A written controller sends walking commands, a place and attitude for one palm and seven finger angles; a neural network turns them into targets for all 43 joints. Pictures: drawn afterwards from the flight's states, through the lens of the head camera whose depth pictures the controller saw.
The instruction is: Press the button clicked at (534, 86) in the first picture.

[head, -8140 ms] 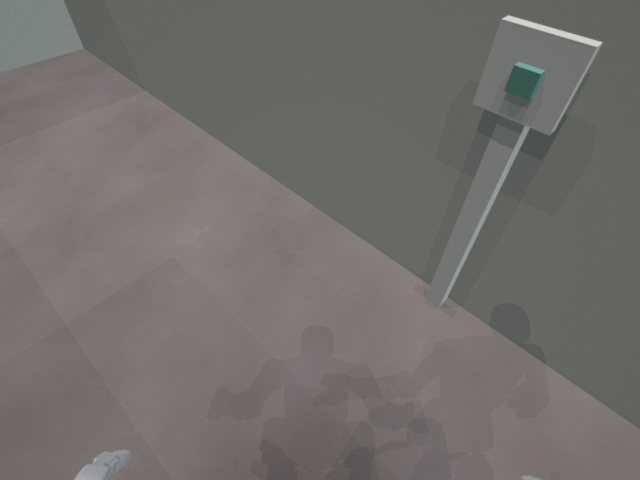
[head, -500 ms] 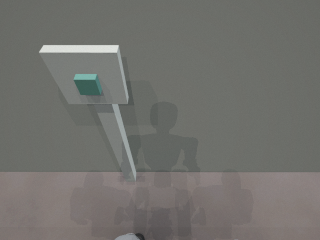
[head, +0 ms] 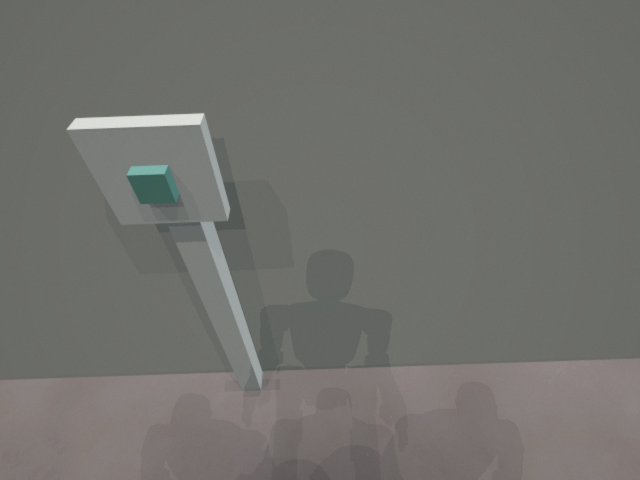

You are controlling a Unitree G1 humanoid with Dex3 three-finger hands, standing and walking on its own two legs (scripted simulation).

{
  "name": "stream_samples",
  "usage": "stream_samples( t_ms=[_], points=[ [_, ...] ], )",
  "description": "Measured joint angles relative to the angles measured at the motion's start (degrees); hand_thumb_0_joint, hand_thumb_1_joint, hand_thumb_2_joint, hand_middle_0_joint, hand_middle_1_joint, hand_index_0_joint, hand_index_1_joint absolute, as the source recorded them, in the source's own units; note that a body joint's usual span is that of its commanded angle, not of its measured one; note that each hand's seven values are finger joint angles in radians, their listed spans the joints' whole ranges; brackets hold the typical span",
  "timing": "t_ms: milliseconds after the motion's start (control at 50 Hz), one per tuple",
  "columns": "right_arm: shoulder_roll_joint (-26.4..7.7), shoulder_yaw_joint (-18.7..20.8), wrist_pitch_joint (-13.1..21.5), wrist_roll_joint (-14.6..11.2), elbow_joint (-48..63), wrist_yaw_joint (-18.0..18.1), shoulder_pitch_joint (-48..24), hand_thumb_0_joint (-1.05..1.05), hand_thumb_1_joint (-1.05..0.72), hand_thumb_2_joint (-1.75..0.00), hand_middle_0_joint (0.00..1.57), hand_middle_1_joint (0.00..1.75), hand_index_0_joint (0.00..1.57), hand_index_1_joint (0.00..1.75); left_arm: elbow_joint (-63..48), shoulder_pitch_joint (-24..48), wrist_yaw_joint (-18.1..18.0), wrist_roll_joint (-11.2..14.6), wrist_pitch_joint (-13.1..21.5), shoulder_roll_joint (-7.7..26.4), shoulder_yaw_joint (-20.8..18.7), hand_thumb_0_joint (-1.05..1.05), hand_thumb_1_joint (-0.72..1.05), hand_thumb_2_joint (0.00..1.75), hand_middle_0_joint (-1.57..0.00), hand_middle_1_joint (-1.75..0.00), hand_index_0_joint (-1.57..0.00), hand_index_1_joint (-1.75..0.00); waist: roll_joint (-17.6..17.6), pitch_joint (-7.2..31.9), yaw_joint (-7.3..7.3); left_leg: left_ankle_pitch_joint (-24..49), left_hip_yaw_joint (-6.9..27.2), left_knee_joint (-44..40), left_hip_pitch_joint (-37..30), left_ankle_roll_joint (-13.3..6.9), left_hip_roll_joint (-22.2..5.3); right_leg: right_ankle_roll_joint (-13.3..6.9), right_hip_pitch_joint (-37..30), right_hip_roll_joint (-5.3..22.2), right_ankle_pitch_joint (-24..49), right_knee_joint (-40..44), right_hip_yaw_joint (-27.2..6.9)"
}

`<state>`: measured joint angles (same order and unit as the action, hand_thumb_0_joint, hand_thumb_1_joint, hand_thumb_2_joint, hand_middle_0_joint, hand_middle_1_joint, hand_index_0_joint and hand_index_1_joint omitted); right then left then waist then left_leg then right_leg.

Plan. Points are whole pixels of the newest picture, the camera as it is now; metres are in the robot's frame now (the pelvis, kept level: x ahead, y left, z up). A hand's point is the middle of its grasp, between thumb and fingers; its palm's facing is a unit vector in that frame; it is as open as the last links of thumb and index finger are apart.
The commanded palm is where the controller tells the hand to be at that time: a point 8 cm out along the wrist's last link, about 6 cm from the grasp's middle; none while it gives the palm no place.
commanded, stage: come to a stop and stand still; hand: left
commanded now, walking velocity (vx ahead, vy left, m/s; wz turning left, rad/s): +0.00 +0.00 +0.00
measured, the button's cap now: (154, 183) +0.50 +0.26 +0.12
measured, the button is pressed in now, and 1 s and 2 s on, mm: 0 0 0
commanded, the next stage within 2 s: look again from close up in 1.00 s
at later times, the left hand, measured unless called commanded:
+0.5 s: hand out of the picture +0.05 +0.16 -0.17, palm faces +0.01 -0.98 -0.17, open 7.4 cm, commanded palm none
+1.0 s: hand out of the picture +0.10 +0.18 -0.17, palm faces +0.01 -0.98 -0.22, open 7.4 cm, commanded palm none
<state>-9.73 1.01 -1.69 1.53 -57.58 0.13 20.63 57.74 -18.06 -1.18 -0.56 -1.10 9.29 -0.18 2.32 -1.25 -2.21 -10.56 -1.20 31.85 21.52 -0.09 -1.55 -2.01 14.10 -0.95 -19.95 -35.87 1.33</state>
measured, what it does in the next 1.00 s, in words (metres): shifts its weight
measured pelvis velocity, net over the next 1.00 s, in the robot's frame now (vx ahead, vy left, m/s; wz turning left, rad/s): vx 0.09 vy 0.00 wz -0.01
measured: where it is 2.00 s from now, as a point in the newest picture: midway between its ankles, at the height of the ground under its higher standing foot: outside the picture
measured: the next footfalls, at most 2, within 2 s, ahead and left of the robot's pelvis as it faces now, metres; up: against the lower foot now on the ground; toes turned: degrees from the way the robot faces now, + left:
none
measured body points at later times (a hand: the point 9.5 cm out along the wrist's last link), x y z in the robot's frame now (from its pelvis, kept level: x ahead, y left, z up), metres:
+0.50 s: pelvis +0.06 +0.00 +0.01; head +0.07 +0.00 +0.46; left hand +0.05 +0.21 -0.15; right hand +0.07 -0.23 -0.15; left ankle +0.10 +0.13 -0.73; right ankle -0.01 -0.10 -0.73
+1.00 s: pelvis +0.09 +0.00 +0.01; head +0.11 +0.00 +0.46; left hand +0.10 +0.24 -0.15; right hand +0.12 -0.22 -0.15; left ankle +0.10 +0.13 -0.73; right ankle +0.00 -0.10 -0.73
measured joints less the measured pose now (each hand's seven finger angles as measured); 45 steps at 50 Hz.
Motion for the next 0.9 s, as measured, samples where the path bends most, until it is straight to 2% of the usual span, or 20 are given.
stream_samples(
  t_ms=[260,460,900],
  points=[
    [0.60,-0.93,1.17,-0.56,-3.71,0.50,-1.98,0.00,-0.91,-0.90,0.20,0.30,0.20,0.30,3.83,-1.26,0.05,0.01,1.33,-1.47,0.82,0.00,0.91,0.90,-0.20,-0.30,-0.20,-0.30,-1.34,-0.19,1.21,1.65,1.00,-2.89,-2.63,1.54,-0.54,-0.50,-3.61,-0.95,0.33,4.70,0.31],
    [0.60,-1.22,2.37,-0.84,-5.15,1.30,-5.37,0.01,-0.92,-0.90,0.20,0.30,0.20,0.30,5.03,0.46,-0.19,-0.09,2.13,-1.66,0.85,0.00,0.91,0.90,-0.20,-0.30,-0.20,-0.30,-2.40,-0.41,2.15,-0.36,0.28,-3.67,-4.64,1.28,-0.07,0.00,-6.35,-0.42,-0.46,7.38,-0.37],
    [0.22,-1.34,2.34,-0.99,-6.09,1.66,-8.96,0.00,-0.92,-0.90,0.20,0.30,0.20,0.30,4.77,2.15,-0.89,-0.21,1.79,0.66,0.11,0.00,0.91,0.90,-0.20,-0.30,-0.20,-0.30,-3.27,-0.58,2.27,-4.23,-0.84,-3.08,-7.70,0.79,0.92,0.75,-10.21,0.78,-2.93,8.96,-1.32]
  ],
)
